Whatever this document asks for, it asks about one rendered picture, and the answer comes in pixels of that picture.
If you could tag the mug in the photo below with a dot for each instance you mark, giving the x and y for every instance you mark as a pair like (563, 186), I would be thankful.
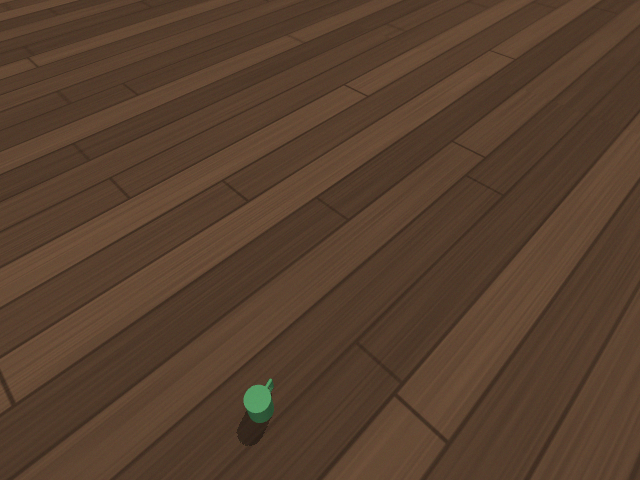
(258, 402)

